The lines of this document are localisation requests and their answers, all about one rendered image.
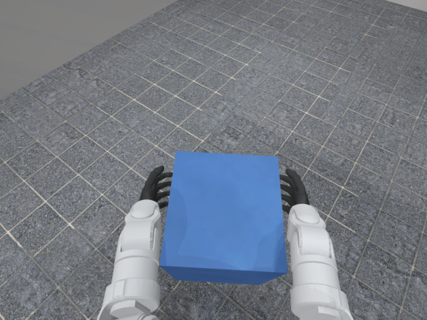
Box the robot left forearm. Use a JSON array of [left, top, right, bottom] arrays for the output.
[[97, 199, 161, 320]]

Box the right robot hand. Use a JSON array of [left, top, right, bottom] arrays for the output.
[[280, 168, 310, 214]]

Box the robot right forearm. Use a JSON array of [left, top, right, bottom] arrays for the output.
[[287, 204, 354, 320]]

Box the left robot hand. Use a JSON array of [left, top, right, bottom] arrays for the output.
[[139, 165, 173, 209]]

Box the carton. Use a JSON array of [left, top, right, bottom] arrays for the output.
[[159, 151, 288, 285]]

